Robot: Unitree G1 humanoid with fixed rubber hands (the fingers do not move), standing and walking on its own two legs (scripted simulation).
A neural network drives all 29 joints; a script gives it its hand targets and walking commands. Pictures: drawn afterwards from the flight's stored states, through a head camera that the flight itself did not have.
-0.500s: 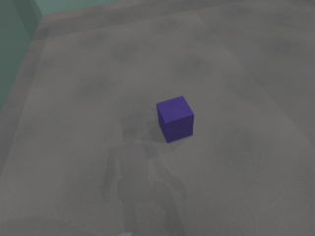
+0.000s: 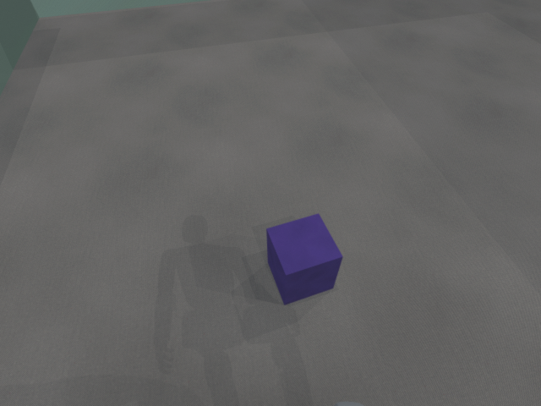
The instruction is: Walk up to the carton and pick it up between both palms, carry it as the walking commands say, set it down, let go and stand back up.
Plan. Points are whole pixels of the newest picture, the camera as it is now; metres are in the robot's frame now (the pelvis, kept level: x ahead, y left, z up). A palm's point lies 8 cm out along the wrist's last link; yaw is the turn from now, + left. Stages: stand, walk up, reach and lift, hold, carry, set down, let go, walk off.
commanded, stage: walk up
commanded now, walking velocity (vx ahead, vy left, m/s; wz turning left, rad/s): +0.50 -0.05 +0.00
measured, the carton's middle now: (301, 259) +0.71 -0.10 -0.64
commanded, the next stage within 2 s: none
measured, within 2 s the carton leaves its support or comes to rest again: neither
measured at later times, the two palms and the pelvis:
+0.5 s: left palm (184, 343) +0.26 +0.17 -0.11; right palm (465, 356) +0.23 -0.32 -0.14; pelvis +0.22 -0.07 +0.01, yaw +0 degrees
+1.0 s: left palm (160, 341) +0.27 +0.22 -0.15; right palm (398, 285) +0.36 -0.23 -0.13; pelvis +0.30 -0.01 +0.01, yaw +0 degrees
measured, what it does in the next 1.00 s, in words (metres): walks ahead: right foot, then left foot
